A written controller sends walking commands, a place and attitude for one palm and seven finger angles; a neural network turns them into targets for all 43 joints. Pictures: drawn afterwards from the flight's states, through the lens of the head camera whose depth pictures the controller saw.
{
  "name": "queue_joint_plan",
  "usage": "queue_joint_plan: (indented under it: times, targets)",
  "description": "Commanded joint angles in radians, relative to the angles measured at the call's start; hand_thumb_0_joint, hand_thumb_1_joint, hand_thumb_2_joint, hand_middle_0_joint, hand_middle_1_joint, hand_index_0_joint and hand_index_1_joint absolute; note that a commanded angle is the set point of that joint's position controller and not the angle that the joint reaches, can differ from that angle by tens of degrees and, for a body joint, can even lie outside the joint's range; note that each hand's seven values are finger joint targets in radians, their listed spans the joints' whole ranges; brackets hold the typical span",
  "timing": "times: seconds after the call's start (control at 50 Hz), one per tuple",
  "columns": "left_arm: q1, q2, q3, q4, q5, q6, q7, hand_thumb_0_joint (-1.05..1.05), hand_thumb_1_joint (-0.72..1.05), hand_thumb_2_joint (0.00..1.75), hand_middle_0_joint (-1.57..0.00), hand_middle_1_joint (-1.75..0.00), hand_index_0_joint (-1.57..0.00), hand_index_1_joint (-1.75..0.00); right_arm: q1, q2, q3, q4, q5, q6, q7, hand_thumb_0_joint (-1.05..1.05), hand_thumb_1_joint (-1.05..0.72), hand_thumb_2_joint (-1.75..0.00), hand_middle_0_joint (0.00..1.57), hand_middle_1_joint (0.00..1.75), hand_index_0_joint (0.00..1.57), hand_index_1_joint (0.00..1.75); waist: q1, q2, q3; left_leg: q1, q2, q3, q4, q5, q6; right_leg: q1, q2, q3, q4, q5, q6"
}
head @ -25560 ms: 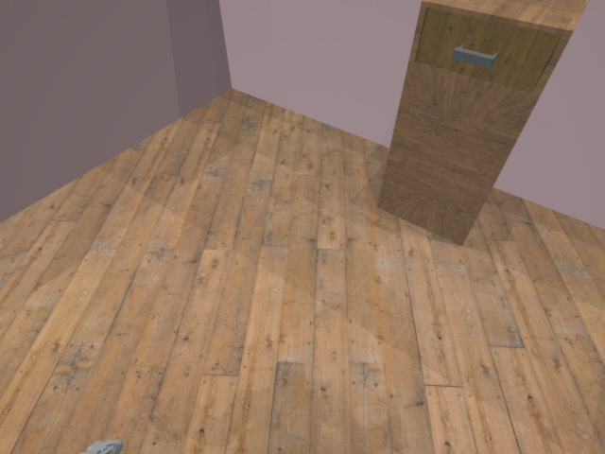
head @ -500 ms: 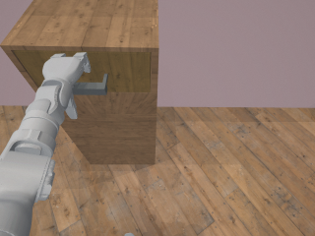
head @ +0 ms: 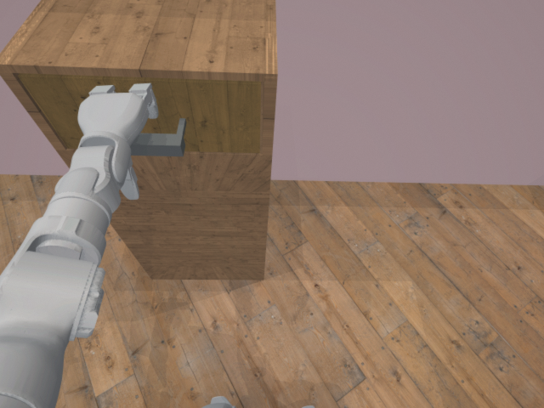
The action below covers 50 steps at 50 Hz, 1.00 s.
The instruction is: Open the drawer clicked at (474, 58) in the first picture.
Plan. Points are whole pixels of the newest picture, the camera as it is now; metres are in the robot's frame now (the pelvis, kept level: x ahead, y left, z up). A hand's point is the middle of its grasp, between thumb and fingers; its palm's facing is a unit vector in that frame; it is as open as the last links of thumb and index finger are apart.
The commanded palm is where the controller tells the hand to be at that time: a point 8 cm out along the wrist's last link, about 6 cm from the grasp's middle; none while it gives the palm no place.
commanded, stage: lower the fingers behind the handle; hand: left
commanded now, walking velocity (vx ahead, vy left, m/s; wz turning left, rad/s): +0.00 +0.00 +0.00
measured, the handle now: (150, 134) +0.55 +0.18 +0.05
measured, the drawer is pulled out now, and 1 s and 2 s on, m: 0.00 0.00 0.02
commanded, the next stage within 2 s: close the thumb around the handle in 0.74 s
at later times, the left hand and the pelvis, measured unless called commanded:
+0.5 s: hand (126, 161) +0.51 +0.21 +0.03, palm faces -0.05 -0.05 -1.00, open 13.8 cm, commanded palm +0.50 +0.20 +0.08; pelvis -0.02 +0.01 -0.02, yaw -1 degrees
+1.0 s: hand (128, 161) +0.51 +0.21 +0.03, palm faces -0.05 -0.05 -1.00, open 13.2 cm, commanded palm +0.50 +0.20 +0.08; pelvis -0.01 +0.02 -0.02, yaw -1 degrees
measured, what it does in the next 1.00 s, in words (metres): stands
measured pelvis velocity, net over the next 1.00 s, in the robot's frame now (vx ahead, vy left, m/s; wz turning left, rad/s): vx -0.01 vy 0.02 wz -0.01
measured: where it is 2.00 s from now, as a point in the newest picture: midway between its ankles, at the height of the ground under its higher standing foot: outside the picture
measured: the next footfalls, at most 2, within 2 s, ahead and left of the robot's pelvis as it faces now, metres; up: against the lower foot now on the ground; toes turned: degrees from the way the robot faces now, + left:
none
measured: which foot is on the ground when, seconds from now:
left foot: down 0.00-1.00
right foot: down 0.00-1.00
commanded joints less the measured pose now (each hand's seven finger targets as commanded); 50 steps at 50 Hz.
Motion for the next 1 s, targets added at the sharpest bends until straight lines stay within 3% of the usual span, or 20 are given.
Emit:
queue_joint_plan:
  times: [0.0,0.02,0.06,0.1,0.14,0.22,0.26,0.28,0.32,0.38,0.46,0.52,0.54,0.56,0.58,0.72,0.82,0.88,0.92,0.98]
  targets:
    - [-0.374,0.235,0.038,-0.057,0.016,0.028,-0.001,0.00,-0.50,0.30,-0.30,-1.20,-0.30,-1.20,0.152,-0.178,-0.056,-0.054,-0.006,-0.007,-0.021,0.00,-0.90,-0.90,0.20,0.30,0.20,0.30,-0.042,-0.024,-0.267,0.301,0.001,-0.023,-0.038,0.251,0.002,-0.017,0.001,0.015,-0.110,0.234,0.005]
    - [-0.379,0.255,0.054,-0.058,0.016,0.025,-0.004,0.00,-0.50,0.30,-0.30,-1.20,-0.30,-1.20,0.156,-0.180,-0.056,-0.055,-0.005,-0.008,-0.021,0.00,-0.90,-0.90,0.20,0.30,0.20,0.30,-0.042,-0.039,-0.275,0.292,0.001,-0.024,-0.031,0.253,0.003,-0.013,0.001,0.017,-0.106,0.239,0.005]
    - [-0.374,0.236,0.032,-0.038,0.019,0.025,-0.005,0.00,-0.50,0.30,-0.30,-1.20,-0.30,-1.20,0.159,-0.177,-0.052,-0.061,-0.004,-0.010,-0.022,0.00,-0.90,-0.90,0.20,0.30,0.20,0.30,-0.047,-0.026,-0.262,0.271,-0.001,-0.024,-0.023,0.223,0.004,-0.039,0.002,0.017,-0.101,0.212,0.007]
    - [-0.366,0.278,0.060,-0.028,0.025,0.026,-0.002,0.00,-0.50,0.30,-0.30,-1.20,-0.30,-1.20,0.161,-0.181,-0.049,-0.067,-0.004,-0.013,-0.024,0.00,-0.90,-0.90,0.20,0.30,0.20,0.30,-0.040,-0.011,-0.262,0.246,0.000,-0.021,-0.017,0.207,0.003,-0.043,0.001,0.018,-0.091,0.200,0.006]
    - [-0.433,0.256,0.037,-0.099,0.011,-0.003,-0.013,0.00,-0.50,0.30,-0.30,-1.20,-0.30,-1.20,0.166,-0.178,-0.051,-0.072,-0.007,-0.021,-0.027,0.00,-0.90,-0.90,0.20,0.30,0.20,0.30,-0.054,0.013,-0.304,0.268,0.002,-0.027,-0.006,0.205,0.004,-0.054,0.001,0.020,-0.082,0.191,0.008]
    - [-0.412,0.227,0.024,-0.084,-0.007,-0.017,-0.026,0.00,-0.50,0.30,-0.30,-1.20,-0.30,-1.20,0.181,-0.174,-0.054,-0.067,-0.007,-0.033,-0.027,0.00,-0.90,-0.90,0.20,0.30,0.20,0.30,-0.062,-0.002,-0.307,0.272,0.007,-0.034,0.013,0.206,0.007,-0.089,0.006,0.016,-0.071,0.176,0.008]
    - [-0.407,0.257,0.042,-0.073,0.006,-0.018,-0.018,0.00,-0.50,0.30,-0.30,-1.20,-0.30,-1.20,0.187,-0.180,-0.052,-0.058,-0.006,-0.035,-0.030,0.00,-0.90,-0.90,0.20,0.30,0.20,0.30,-0.059,0.000,-0.305,0.256,0.010,-0.043,0.019,0.189,0.005,-0.117,0.009,0.014,-0.057,0.156,0.007]
    - [-0.420,0.216,0.011,-0.092,0.003,-0.024,-0.019,0.00,-0.50,0.30,-0.30,-1.20,-0.30,-1.20,0.187,-0.177,-0.054,-0.058,-0.009,-0.039,-0.029,0.00,-0.90,-0.90,0.20,0.30,0.20,0.30,-0.066,0.012,-0.306,0.264,0.009,-0.044,0.023,0.184,0.005,-0.135,0.010,0.011,-0.057,0.148,0.007]
    - [-0.476,0.237,0.036,-0.160,-0.003,-0.055,-0.011,0.00,-0.50,0.30,-0.30,-1.20,-0.30,-1.20,0.192,-0.177,-0.059,-0.049,-0.015,-0.050,-0.032,0.00,-0.90,-0.90,0.20,0.30,0.20,0.30,-0.071,0.032,-0.347,0.293,0.016,-0.055,0.036,0.200,0.005,-0.157,0.011,0.011,-0.041,0.150,0.003]
    - [-0.550,0.316,0.107,-0.307,-0.007,-0.112,0.022,0.00,-0.50,0.30,-0.30,-1.20,-0.30,-1.20,0.201,-0.178,-0.070,-0.040,-0.024,-0.069,-0.035,0.00,-0.90,-0.90,0.20,0.30,0.20,0.30,-0.048,0.123,-0.494,0.385,0.021,-0.074,0.059,0.259,-0.004,-0.171,0.016,0.009,-0.008,0.171,-0.003]
    - [-0.451,0.247,0.078,-0.179,0.005,-0.045,0.068,0.00,-0.50,0.30,-0.30,-1.20,-0.30,-1.20,0.203,-0.177,-0.068,-0.017,-0.025,-0.064,-0.022,0.00,-0.90,-0.90,0.20,0.30,0.20,0.30,-0.050,0.079,-0.407,0.365,0.025,-0.077,0.051,0.276,-0.010,-0.203,0.025,-0.012,-0.019,0.164,-0.003]
    - [-0.499,0.244,0.070,-0.193,0.005,-0.010,0.074,0.00,-0.50,0.30,-0.30,-1.20,-0.30,-1.20,0.203,-0.182,-0.068,-0.010,-0.026,-0.058,-0.018,0.00,-0.90,-0.90,0.20,0.30,0.20,0.30,-0.057,0.088,-0.435,0.405,0.030,-0.085,0.039,0.306,-0.014,-0.194,0.026,-0.018,-0.023,0.178,-0.005]
    - [-0.512,0.276,0.088,-0.199,0.011,-0.006,0.075,0.00,-0.50,0.30,-0.30,-1.20,-0.30,-1.20,0.211,-0.184,-0.067,-0.008,-0.025,-0.055,-0.020,0.00,-0.90,-0.90,0.20,0.30,0.20,0.30,-0.052,0.084,-0.449,0.411,0.031,-0.088,0.038,0.322,-0.015,-0.182,0.026,-0.019,-0.021,0.189,-0.004]
    - [-0.501,0.269,0.082,-0.180,0.017,0.006,0.074,0.00,-0.50,0.30,-0.30,-1.20,-0.30,-1.20,0.208,-0.183,-0.066,-0.009,-0.023,-0.051,-0.020,0.00,-0.90,-0.90,0.20,0.30,0.20,0.30,-0.050,0.096,-0.434,0.418,0.030,-0.089,0.033,0.330,-0.018,-0.188,0.028,-0.022,-0.024,0.188,-0.007]
    - [-0.503,0.221,0.046,-0.175,0.013,0.014,0.070,0.00,-0.50,0.30,-0.30,-1.20,-0.30,-1.20,0.205,-0.179,-0.066,-0.013,-0.023,-0.051,-0.018,0.00,-0.90,-0.90,0.20,0.30,0.20,0.30,-0.058,0.086,-0.417,0.420,0.030,-0.089,0.028,0.318,-0.018,-0.191,0.028,-0.025,-0.030,0.177,-0.004]
    - [-0.476,0.248,0.071,-0.144,0.008,0.011,0.049,0.00,-0.50,0.30,-0.30,-1.20,-0.30,-1.20,0.192,-0.181,-0.061,-0.020,-0.022,-0.043,-0.026,0.00,-0.90,-0.90,0.20,0.30,0.20,0.30,-0.055,0.056,-0.372,0.396,0.029,-0.083,0.012,0.306,-0.013,-0.166,0.022,-0.020,-0.046,0.180,-0.006]
    - [-0.479,0.190,0.043,-0.186,0.005,-0.015,0.050,0.00,-0.50,0.30,-0.30,-1.20,-0.30,-1.20,0.190,-0.175,-0.068,-0.029,-0.027,-0.044,-0.020,0.00,-0.90,-0.90,0.20,0.30,0.20,0.30,-0.054,0.081,-0.398,0.464,0.038,-0.101,0.018,0.356,-0.024,-0.205,0.023,-0.030,-0.031,0.183,-0.009]
    - [-0.468,0.184,0.045,-0.209,0.012,-0.022,0.059,0.00,-0.33,0.37,-0.31,-1.22,-0.31,-1.22,0.186,-0.175,-0.072,-0.030,-0.029,-0.041,-0.016,0.00,-0.90,-0.90,0.20,0.30,0.20,0.30,-0.045,0.096,-0.404,0.482,0.043,-0.109,0.024,0.372,-0.031,-0.221,0.024,-0.031,-0.022,0.182,-0.010]
    - [-0.492,0.153,0.025,-0.217,0.007,-0.021,0.064,0.00,-0.22,0.42,-0.32,-1.23,-0.32,-1.23,0.186,-0.172,-0.074,-0.026,-0.032,-0.041,-0.013,0.00,-0.90,-0.90,0.20,0.30,0.20,0.30,-0.055,0.093,-0.406,0.486,0.042,-0.114,0.028,0.379,-0.032,-0.228,0.023,-0.033,-0.021,0.184,-0.011]
    - [-0.488,0.163,0.028,-0.194,0.014,-0.003,0.079,0.00,-0.05,0.49,-0.33,-1.25,-0.33,-1.25,0.188,-0.176,-0.076,-0.020,-0.031,-0.040,-0.014,0.00,-0.90,-0.90,0.20,0.30,0.20,0.30,-0.058,0.083,-0.402,0.473,0.043,-0.113,0.028,0.349,-0.031,-0.231,0.022,-0.032,-0.021,0.176,-0.008]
